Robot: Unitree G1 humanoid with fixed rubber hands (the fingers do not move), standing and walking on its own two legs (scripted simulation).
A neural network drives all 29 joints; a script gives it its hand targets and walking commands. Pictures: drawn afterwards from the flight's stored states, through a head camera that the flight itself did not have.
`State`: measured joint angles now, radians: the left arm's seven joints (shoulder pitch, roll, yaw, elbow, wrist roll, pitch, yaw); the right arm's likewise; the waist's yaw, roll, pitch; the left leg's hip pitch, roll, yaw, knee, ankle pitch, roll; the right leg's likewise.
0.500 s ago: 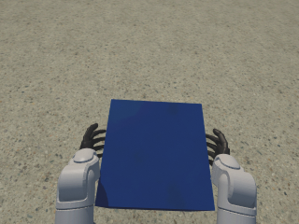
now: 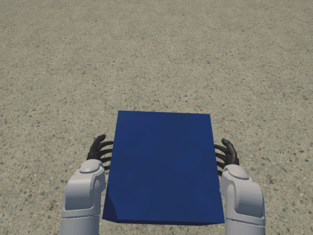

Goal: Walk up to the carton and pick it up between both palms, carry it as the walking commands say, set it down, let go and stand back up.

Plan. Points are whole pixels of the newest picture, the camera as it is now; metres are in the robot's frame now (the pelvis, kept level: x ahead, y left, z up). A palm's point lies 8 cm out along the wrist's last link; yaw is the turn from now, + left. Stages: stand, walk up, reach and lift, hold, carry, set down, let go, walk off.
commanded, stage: carry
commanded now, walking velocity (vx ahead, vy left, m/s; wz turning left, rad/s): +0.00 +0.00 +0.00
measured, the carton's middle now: (161, 171) +0.32 -0.01 -0.02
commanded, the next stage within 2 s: none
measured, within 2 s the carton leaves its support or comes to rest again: neither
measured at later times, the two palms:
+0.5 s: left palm (81, 200) +0.21 +0.16 +0.07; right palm (237, 201) +0.21 -0.16 +0.06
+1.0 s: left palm (73, 221) +0.17 +0.17 +0.06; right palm (235, 219) +0.18 -0.15 +0.05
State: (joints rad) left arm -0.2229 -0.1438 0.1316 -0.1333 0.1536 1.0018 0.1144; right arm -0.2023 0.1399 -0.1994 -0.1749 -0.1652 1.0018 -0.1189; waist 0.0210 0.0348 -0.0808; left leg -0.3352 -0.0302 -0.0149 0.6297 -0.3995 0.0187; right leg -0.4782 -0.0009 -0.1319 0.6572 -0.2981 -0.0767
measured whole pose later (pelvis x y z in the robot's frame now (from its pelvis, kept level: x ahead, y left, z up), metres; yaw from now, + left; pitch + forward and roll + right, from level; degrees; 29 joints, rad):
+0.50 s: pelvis -0.07 +0.00 +0.00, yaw +0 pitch +2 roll +1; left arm -0.20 -0.14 0.14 -0.05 0.18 0.99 0.09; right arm -0.20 0.14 -0.20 -0.09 -0.18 0.99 -0.11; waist 0.02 0.03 -0.10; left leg -0.33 -0.03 -0.01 0.62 -0.32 0.01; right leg -0.44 0.00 -0.13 0.58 -0.18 -0.08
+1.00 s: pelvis -0.10 +0.01 +0.00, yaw +0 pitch +0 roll +1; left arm -0.19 -0.14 0.17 0.06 0.20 0.91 0.07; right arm -0.20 0.14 -0.20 0.04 -0.22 0.90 -0.09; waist 0.02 0.02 -0.10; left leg -0.35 -0.03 -0.01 0.62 -0.28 0.01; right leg -0.44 0.00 -0.13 0.52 -0.11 -0.08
